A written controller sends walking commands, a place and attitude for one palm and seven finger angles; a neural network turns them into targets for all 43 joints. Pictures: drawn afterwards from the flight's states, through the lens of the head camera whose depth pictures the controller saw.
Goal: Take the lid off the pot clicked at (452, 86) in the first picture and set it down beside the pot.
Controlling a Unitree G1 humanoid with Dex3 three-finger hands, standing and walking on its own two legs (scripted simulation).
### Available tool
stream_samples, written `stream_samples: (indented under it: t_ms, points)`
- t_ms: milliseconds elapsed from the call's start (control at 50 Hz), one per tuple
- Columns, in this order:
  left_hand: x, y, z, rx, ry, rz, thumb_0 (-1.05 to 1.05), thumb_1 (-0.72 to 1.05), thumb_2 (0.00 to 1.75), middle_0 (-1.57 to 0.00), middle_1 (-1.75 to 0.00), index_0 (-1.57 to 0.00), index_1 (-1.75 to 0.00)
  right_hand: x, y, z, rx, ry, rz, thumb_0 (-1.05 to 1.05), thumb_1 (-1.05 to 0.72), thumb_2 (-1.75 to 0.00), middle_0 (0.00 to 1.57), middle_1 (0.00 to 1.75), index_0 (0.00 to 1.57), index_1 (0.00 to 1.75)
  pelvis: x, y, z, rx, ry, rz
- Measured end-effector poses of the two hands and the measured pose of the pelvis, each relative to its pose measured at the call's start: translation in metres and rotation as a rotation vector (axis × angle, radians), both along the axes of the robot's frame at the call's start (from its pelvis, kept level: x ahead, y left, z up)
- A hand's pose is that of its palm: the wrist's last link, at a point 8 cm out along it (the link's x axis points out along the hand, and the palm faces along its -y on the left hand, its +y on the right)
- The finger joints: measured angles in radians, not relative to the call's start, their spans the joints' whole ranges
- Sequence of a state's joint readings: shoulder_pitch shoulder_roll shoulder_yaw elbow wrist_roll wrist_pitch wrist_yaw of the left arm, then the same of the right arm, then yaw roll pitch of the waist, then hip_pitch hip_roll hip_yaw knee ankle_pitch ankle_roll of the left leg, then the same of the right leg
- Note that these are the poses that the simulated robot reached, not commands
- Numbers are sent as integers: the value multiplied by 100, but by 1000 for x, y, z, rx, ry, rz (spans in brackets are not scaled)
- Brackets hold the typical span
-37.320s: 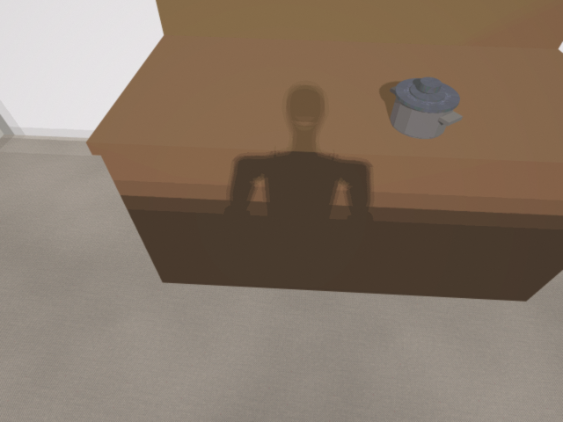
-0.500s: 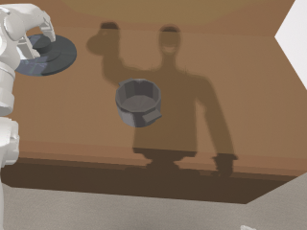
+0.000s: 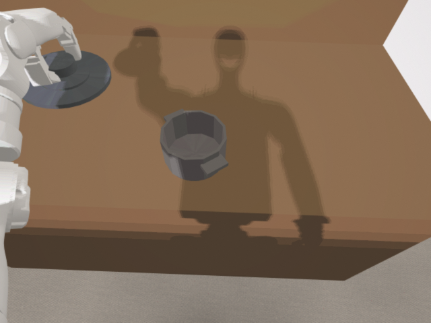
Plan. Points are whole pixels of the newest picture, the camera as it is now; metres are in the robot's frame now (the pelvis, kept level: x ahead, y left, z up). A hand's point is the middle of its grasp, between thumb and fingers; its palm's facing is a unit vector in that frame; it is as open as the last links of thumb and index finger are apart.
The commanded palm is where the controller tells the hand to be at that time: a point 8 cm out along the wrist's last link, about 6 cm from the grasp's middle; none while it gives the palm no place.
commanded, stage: lower the lid onto the table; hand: left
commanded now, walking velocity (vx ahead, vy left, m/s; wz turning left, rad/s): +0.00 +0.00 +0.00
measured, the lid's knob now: (59, 64) +0.52 +0.26 +0.20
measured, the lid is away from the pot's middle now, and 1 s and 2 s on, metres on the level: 0.23 0.23 0.22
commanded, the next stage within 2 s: none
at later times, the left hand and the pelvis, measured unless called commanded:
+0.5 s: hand (47, 94) +0.46 +0.27 +0.18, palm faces -0.36 -0.06 -0.93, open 8.5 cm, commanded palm +0.47 +0.26 +0.24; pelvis +0.00 +0.00 +0.00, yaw +1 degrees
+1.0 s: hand (63, 105) +0.47 +0.27 +0.14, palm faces -0.39 -0.04 -0.92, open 8.5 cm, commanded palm +0.48 +0.26 +0.21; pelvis +0.00 +0.01 +0.00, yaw +0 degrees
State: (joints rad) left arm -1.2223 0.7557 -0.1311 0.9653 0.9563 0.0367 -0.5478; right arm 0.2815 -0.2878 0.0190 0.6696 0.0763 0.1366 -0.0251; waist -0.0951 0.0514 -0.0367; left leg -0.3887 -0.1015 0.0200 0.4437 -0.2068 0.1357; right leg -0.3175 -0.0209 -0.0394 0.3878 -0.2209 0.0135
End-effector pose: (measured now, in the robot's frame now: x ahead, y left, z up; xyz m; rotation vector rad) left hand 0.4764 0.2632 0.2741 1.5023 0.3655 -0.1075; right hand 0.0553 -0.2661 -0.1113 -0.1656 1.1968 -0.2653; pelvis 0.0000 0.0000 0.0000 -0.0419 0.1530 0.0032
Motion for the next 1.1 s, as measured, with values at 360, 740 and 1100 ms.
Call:
stream_samples:
  t_ms: [360,740,1100]
  points:
    - [-10,7,-26,28,31,-28,3,21,96,-100,-108,-49,-84,14,3,5,-13,-20,31,1,-90,-90,20,30,20,30,0,4,-1,-5,2,15]
    - [-14,11,-58,13,94,-48,3,21,96,-100,-108,-49,-84,-7,4,3,-31,21,10,1,-90,-90,20,30,20,30,-6,7,-2,-9,2,11]
    - [2,3,-79,-19,95,-85,4,22,96,-100,-108,-49,-84,-31,1,0,-51,75,-45,1,-90,-90,20,30,20,30,1,8,-4,-9,27,-8]
